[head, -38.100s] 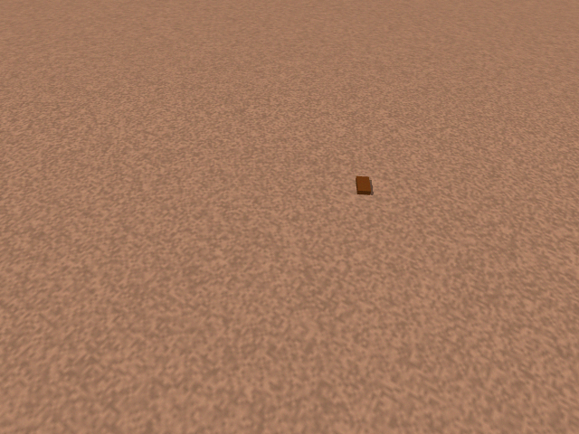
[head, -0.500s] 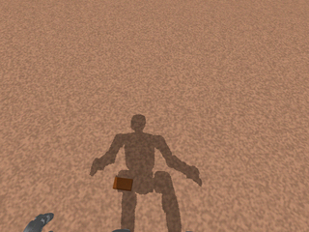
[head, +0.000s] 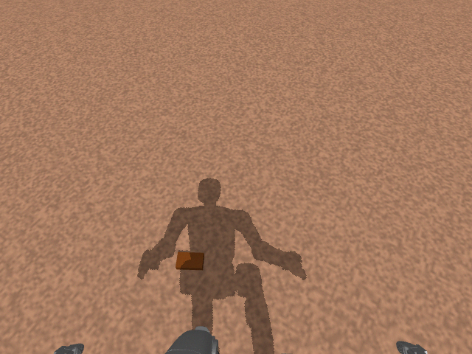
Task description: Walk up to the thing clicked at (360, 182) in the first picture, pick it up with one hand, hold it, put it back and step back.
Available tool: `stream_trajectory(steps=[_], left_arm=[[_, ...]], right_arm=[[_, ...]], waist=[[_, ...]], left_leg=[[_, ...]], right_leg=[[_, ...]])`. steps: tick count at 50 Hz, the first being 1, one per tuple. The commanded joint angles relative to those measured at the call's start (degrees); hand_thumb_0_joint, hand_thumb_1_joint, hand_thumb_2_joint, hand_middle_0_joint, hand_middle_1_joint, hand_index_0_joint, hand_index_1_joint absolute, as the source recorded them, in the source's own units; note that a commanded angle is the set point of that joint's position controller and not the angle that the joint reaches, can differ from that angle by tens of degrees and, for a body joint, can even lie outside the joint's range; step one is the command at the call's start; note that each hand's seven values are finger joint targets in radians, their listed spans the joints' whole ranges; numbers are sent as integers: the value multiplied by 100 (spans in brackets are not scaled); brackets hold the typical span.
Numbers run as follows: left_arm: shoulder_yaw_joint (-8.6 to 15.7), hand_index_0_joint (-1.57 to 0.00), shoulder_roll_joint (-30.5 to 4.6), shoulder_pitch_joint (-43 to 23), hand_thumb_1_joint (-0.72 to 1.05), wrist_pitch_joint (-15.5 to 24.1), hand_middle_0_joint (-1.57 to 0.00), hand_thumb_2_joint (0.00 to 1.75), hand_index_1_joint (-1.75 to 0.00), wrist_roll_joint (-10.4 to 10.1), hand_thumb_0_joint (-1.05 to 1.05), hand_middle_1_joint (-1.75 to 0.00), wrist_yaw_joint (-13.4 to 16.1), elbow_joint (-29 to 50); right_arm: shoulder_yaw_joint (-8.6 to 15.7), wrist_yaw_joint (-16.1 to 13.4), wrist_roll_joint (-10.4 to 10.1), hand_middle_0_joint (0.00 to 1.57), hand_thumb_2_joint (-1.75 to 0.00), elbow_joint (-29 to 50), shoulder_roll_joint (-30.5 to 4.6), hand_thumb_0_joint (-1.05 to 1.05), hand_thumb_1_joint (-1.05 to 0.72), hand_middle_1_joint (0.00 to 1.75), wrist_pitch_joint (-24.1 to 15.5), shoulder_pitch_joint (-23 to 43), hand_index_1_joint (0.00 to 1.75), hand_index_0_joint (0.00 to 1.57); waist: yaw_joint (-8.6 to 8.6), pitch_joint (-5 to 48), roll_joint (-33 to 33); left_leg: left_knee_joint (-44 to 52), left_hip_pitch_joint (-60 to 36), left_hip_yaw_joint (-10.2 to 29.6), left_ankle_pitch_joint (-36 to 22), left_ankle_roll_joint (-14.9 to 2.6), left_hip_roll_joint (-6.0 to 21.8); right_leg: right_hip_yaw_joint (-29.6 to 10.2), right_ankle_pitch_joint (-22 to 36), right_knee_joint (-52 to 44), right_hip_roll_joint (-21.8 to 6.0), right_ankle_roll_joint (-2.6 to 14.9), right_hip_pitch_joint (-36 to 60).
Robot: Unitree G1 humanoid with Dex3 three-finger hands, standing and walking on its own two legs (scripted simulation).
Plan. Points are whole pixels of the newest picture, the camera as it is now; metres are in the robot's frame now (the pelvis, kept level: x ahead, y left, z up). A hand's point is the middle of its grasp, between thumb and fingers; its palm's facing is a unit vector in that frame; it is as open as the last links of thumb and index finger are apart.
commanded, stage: step back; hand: left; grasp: from above
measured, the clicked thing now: (190, 261) +0.52 +0.22 -0.74
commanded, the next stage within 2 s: none
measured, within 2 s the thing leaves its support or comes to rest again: neither
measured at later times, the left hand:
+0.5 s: hand out of the picture -0.04 +0.29 -0.14, palm faces +0.07 -0.93 -0.36, open 7.3 cm
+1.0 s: hand out of the picture -0.20 +0.26 -0.13, palm faces +0.05 -0.90 -0.43, open 7.4 cm
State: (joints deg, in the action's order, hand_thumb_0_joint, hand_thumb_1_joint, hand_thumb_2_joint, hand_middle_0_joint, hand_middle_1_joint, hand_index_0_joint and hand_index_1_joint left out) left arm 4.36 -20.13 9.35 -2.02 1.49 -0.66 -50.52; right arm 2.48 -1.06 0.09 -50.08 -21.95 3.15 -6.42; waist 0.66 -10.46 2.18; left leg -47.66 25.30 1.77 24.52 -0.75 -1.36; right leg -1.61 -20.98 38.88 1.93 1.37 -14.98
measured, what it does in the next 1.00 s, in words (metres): walks backwards: left foot, then right foot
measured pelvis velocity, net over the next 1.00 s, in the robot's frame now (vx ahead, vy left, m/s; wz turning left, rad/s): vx -0.30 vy -0.02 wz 0.07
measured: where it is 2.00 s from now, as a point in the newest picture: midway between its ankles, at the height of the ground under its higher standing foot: outside the picture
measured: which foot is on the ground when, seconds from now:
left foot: up 0.00-0.26, down 0.28-0.72, up 0.74-1.00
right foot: down 0.00-0.30, up 0.32-0.68, down 0.70-1.00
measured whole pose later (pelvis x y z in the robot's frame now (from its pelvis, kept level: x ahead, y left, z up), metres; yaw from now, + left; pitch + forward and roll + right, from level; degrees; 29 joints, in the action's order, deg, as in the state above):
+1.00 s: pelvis -0.30 -0.02 +0.00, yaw +4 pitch -2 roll +1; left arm 4.0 -21.8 8.1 -2.7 1.8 0.7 -44.2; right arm 2.7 -1.1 0.6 -49.5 -22.9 2.5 -12.7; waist 0.1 -9.3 0.5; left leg -42.4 15.9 1.9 25.0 0.4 -2.4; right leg 1.6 -16.6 40.1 -3.2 -0.5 -21.5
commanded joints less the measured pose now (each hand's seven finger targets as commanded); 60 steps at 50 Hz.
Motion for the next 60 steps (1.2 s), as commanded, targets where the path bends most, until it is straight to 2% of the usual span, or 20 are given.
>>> stream_trajectory(steps=[1,10,13,15,16,20,26,32,34,35,36,37,40,46,49,51,52,53,56,60], left_arm=[[412,-20,-1521,-623,90,187,-20,90,-30,-11,0,-30,207,770],[350,-20,-1450,-55,90,83,-20,90,-30,43,0,-30,270,955],[299,-20,-1493,-202,90,-7,-20,90,-30,-59,0,-30,208,1053],[217,-20,-1111,-268,90,-12,-20,90,-30,-120,0,-30,196,1201],[358,-20,-1312,-688,90,-8,-20,90,-30,-64,0,-30,281,1159],[357,-20,-1250,65,90,-40,-20,90,-30,-129,0,-30,279,818],[366,-20,-1187,-21,90,-14,-20,90,-30,-52,0,-30,202,873],[360,-20,-1147,796,90,28,-20,90,-30,-53,0,-30,101,478],[399,-20,-1207,1132,90,93,-20,90,-30,33,0,-30,97,293],[485,-20,-1535,997,90,122,-20,90,-30,134,0,-30,95,390],[632,-20,-2186,609,90,104,-20,90,-30,85,0,-30,82,619],[623,-20,-2357,225,90,116,-20,90,-30,100,0,-30,123,818],[441,-20,-1606,-624,90,150,-20,90,-30,103,0,-30,207,936],[396,-20,-1562,-60,90,76,-20,90,-30,127,0,-30,296,1014],[334,-20,-1545,-103,90,-31,-20,90,-30,-17,0,-30,247,1016],[202,-20,-1177,40,90,-89,-20,90,-30,-57,0,-30,206,1093],[267,-20,-1278,-380,90,-95,-20,90,-30,-119,0,-30,268,1201],[350,-20,-1392,-569,90,-118,-20,90,-30,-34,0,-30,326,1099],[327,-20,-1285,-32,90,-161,-20,90,-30,-139,0,-30,269,780],[327,-20,-1223,84,90,-94,-20,90,-30,-42,0,-30,188,740]], right_arm=[[321,-68,-55,20,-90,276,-1084,0,-90,30,-135,-328,30,20],[266,-57,41,20,-90,416,-978,0,-90,30,-223,-472,30,20],[344,-19,101,20,-90,208,-991,0,-90,30,-316,-950,30,20],[552,20,203,20,-90,415,-1948,0,-90,30,-336,-595,30,20],[591,30,179,20,-90,458,-2156,0,-90,30,-344,-560,30,20],[385,-82,169,20,-90,567,-1423,0,-90,30,-358,108,30,20],[440,-118,142,20,-90,625,-1367,0,-90,30,-335,-382,30,20],[499,-54,162,20,-90,824,-1581,0,-90,30,-214,34,30,20],[438,-35,80,20,-90,830,-1460,0,-90,30,-141,66,30,20],[358,-20,44,20,-90,871,-1153,0,-90,30,-133,-46,30,20],[326,-77,-2,20,-90,996,-932,0,-90,30,-162,198,30,20],[420,-134,39,20,-90,936,-1182,0,-90,30,-131,308,30,20],[353,-95,-52,20,-90,565,-1104,0,-90,30,-176,-429,30,20],[281,-71,75,20,-90,668,-987,0,-90,30,-243,-367,30,20],[324,-52,107,20,-90,388,-941,0,-90,30,-305,-812,30,20],[500,-78,232,20,-90,404,-1534,0,-90,30,-343,-823,30,20],[578,-14,156,20,-90,527,-2183,0,-90,30,-310,-545,30,20],[603,-28,196,20,-90,527,-2166,0,-90,30,-340,-494,30,20],[383,-113,207,20,-90,551,-1549,0,-90,30,-362,64,30,20],[373,-94,210,20,-90,614,-1306,0,-90,30,-304,-110,30,20]], waist=[[100,666,-844],[-309,1321,-1336],[-5,1520,-1036],[-15,1347,985],[358,1207,1091],[-229,1026,503],[180,1137,581],[-112,1636,1002],[-260,1643,706],[-164,1381,-210],[-341,1018,-1739],[-425,644,-1776],[163,796,-1036],[-292,1033,-1396],[-132,1393,-1212],[-196,1433,58],[52,1303,1056],[174,1091,829],[-301,1057,281],[-88,1085,584]], left_leg=[[-2268,43,918,367,59,-609],[466,-190,119,532,130,-101],[2526,-1318,-71,-1386,-46,26],[2783,-1736,2544,-2836,-1017,2006],[2887,-954,3115,-3334,-1738,2529],[2247,-1430,1297,-4066,-1209,1637],[2075,-2163,1213,-3897,-1475,1683],[1986,-1541,1010,-2565,-1082,1543],[1583,-777,740,-1919,-631,1162],[906,289,590,-919,-266,631],[-356,668,122,740,72,-423],[-1585,289,662,1055,153,-206],[-2157,171,718,253,96,-554],[67,23,141,541,147,-62],[2181,-845,-336,-791,35,-100],[2607,-1841,1660,-2490,-516,1313],[2804,-1063,2694,-3277,-1443,2354],[2882,-471,3076,-3127,-1726,2565],[2365,-824,1336,-3607,-1216,1678],[2212,-1542,1114,-3328,-1329,1547]], right_leg=[[-1561,2698,-1735,-1624,1236,-462],[-1177,3380,-967,-1612,1112,1264],[-832,2914,-270,-1253,660,679],[-40,-425,976,218,-5,-1164],[-673,-1756,2221,345,-77,-970],[-1014,-898,3470,434,-27,-1463],[-647,-949,2334,220,-369,-1386],[39,-231,-363,-127,-106,108],[57,609,-1421,-137,87,885],[-1254,189,-1672,-880,320,1058],[-2609,445,-2142,-2117,1153,53],[-3245,602,-2435,-2786,1720,-1119],[-1067,2401,-1446,-1549,1061,-559],[-977,3055,-909,-1613,940,774],[-757,3183,-138,-1379,738,952],[-391,1199,828,-651,147,-739],[-52,-1527,1854,137,-41,-979],[-762,-1786,2805,170,-48,-849],[-1061,-917,3742,347,14,-1160],[-583,-969,2661,187,-299,-1201]])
